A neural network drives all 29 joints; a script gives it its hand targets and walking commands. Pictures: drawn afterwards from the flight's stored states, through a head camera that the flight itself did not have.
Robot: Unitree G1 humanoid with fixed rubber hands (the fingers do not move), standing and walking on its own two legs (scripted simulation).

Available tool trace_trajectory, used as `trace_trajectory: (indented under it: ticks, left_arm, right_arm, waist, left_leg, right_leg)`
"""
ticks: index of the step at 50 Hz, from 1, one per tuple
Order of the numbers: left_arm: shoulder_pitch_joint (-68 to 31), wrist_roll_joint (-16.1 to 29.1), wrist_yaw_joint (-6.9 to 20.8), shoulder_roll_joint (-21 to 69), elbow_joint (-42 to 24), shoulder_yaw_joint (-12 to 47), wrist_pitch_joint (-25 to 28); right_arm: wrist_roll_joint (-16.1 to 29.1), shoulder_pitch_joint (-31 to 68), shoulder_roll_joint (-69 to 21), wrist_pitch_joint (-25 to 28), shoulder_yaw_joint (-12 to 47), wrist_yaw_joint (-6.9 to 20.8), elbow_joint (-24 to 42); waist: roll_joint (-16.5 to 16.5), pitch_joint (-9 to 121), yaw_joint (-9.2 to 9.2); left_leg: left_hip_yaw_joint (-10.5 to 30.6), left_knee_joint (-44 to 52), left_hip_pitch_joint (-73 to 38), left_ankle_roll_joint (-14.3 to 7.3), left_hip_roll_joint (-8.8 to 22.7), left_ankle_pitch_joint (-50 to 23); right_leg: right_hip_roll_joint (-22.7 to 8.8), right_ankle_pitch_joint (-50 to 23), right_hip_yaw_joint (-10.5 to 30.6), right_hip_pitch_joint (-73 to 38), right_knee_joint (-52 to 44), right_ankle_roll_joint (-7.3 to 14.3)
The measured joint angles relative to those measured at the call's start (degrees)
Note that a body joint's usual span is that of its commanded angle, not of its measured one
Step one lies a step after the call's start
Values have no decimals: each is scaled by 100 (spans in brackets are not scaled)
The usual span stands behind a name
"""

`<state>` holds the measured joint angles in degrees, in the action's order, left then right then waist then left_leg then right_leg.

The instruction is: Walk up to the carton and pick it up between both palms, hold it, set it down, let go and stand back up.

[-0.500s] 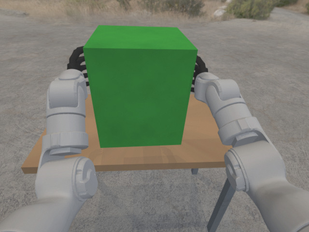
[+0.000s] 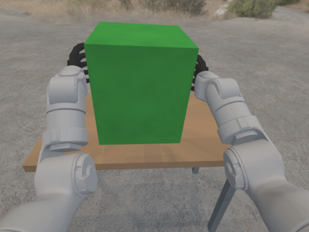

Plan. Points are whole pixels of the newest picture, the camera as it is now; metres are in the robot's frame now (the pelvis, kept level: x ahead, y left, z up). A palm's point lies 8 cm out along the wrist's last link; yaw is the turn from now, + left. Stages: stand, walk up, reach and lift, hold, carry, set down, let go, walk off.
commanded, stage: hold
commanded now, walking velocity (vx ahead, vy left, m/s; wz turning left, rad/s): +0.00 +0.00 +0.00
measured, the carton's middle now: (140, 83) +0.40 +0.01 +0.25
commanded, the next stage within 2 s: none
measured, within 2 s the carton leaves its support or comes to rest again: neither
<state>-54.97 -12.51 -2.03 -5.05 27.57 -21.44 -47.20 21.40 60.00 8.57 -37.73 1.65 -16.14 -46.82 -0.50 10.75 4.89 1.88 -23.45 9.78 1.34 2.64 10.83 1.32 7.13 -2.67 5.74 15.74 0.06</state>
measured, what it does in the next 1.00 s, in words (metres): stands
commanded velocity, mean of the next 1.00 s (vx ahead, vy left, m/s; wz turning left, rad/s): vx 0.00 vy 0.00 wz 0.00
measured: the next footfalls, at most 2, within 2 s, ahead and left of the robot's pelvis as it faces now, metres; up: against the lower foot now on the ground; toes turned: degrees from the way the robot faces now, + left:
none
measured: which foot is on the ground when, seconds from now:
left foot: down 0.00-1.00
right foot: down 0.00-1.00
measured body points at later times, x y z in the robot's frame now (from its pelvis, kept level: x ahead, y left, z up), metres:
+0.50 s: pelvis +0.01 +0.00 +0.00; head -0.08 +0.02 +0.44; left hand +0.39 +0.16 +0.28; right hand +0.39 -0.14 +0.27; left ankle +0.02 +0.13 -0.75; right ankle +0.02 -0.12 -0.75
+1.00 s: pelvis +0.01 +0.00 +0.00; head -0.09 +0.02 +0.44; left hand +0.39 +0.16 +0.29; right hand +0.39 -0.14 +0.27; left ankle +0.02 +0.13 -0.75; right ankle +0.02 -0.12 -0.75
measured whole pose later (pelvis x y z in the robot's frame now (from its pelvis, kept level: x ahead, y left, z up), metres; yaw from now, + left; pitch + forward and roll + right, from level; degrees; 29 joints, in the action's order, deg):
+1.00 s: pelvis +0.01 +0.00 +0.00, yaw +0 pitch -3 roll -2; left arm -52.2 -12.9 -1.8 -4.3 23.5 -20.8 -48.7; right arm 23.0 58.1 9.0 -38.4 3.4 -16.6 -44.4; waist -0.6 10.5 5.2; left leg 2.1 -24.3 9.0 1.2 2.6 12.0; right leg 1.4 7.7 -2.7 4.3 15.3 -0.2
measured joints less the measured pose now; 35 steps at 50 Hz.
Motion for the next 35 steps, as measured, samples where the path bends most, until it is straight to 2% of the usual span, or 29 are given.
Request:
trace_trajectory:
  ticks: [5,22,35]
  left_arm:
    - [-34,-6,20,-14,94,-47,10]
    - [330,56,9,27,-456,113,-147]
    - [284,-15,17,92,-426,25,-146]
  right_arm:
    - [2,30,-4,-16,39,-10,-65]
    - [196,-245,50,-33,316,-67,306]
    - [172,-191,48,-96,208,-74,284]
  waist:
    - [8,8,-16]
    - [-6,-20,10]
    - [-5,-19,14]
  left_leg:
    - [-16,5,-5,6,14,14]
    - [-1,-34,-57,6,11,91]
    - [-5,-48,-105,-15,-5,116]
  right_leg:
    - [14,6,18,3,-4,6]
    - [13,57,11,-81,-24,-8]
    - [0,67,19,-142,-38,-27]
